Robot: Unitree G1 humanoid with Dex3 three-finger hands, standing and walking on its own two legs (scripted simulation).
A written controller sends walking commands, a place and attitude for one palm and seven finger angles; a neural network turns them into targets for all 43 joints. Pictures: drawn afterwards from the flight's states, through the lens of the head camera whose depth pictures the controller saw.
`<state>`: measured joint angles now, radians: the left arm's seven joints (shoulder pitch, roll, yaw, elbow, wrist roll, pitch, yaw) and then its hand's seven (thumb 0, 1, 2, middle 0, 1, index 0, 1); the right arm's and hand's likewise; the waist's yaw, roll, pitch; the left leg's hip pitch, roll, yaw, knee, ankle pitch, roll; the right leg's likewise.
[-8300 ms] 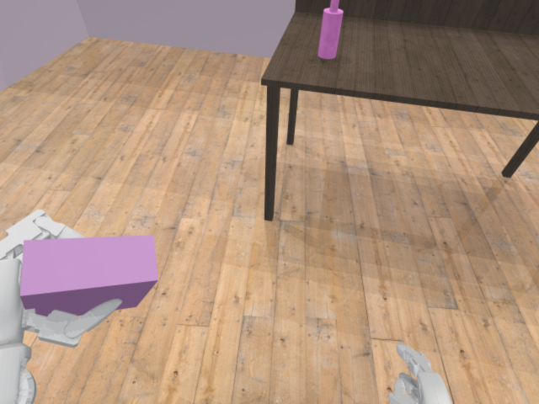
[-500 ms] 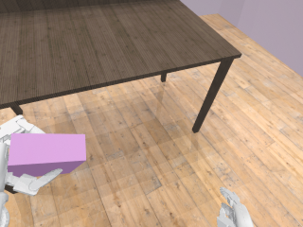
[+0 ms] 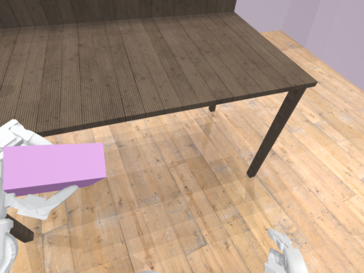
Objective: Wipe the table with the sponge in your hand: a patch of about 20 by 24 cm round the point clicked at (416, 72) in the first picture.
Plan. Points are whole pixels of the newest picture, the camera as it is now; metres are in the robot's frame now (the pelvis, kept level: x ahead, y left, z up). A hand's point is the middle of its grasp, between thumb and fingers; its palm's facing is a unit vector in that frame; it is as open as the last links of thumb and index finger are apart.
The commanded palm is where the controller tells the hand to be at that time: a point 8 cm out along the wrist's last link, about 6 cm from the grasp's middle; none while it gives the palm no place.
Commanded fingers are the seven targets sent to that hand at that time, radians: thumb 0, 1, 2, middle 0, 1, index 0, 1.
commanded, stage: shuffle to correct the standing spot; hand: left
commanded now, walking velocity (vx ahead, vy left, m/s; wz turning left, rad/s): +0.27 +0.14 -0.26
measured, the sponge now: (69, 169) +0.24 +0.21 +0.17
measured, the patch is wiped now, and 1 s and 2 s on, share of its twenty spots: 0.00 0.00 0.00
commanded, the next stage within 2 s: come to a stop and stand still in 1.18 s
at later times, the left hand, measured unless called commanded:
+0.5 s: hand (44, 116) +0.33 +0.28 +0.19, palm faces +0.33 -0.79 -0.51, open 9.4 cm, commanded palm +0.28 +0.32 +0.20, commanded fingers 0.00 0.10 1.30 -1.20 -1.60 -1.20 -1.60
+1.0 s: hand (29, 66) +0.44 +0.36 +0.21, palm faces +0.40 -0.80 -0.45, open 9.4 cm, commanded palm +0.40 +0.40 +0.20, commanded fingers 0.00 0.10 1.30 -1.20 -1.60 -1.20 -1.60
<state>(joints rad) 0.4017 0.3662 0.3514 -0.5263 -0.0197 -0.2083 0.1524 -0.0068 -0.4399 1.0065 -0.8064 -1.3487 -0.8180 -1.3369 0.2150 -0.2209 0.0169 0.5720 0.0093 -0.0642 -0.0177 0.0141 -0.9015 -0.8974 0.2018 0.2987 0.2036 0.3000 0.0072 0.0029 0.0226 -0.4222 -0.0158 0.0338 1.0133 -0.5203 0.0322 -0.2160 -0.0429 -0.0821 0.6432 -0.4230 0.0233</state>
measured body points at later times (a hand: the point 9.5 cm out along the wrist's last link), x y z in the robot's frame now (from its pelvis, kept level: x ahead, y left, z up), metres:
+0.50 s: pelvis +0.11 +0.05 +0.01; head +0.13 +0.03 +0.46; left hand +0.31 +0.32 +0.21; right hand +0.23 -0.20 -0.09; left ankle +0.11 +0.18 -0.63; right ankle +0.09 -0.05 -0.72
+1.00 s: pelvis +0.23 +0.13 +0.01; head +0.23 +0.11 +0.46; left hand +0.41 +0.40 +0.24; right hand +0.40 -0.09 -0.09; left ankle +0.21 +0.23 -0.65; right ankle +0.24 +0.03 -0.72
